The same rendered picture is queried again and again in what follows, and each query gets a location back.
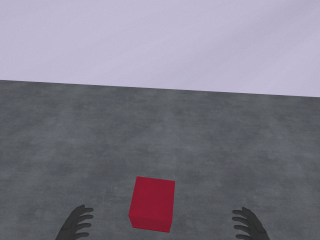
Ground carton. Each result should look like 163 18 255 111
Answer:
128 176 175 233

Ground robot left hand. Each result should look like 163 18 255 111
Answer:
55 204 94 240

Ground robot right hand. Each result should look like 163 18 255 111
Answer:
232 207 270 240

